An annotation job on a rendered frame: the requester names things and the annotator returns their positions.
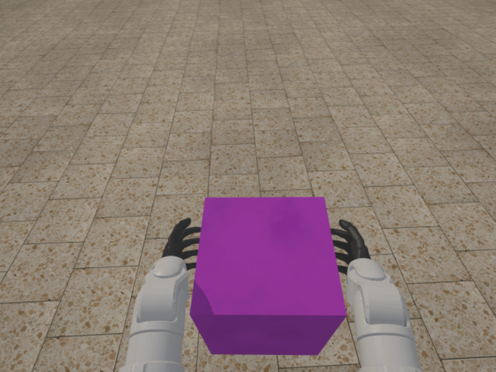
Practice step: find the carton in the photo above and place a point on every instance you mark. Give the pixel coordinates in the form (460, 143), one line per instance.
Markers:
(266, 277)

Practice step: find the left robot forearm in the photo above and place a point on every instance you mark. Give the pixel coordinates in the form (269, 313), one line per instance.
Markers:
(157, 329)

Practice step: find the right robot forearm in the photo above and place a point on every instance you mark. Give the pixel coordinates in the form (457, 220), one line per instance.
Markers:
(383, 327)

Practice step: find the left robot hand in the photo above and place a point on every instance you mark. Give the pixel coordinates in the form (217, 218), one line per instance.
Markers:
(176, 244)

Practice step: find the right robot hand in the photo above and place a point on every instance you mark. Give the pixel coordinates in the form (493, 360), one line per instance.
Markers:
(354, 247)

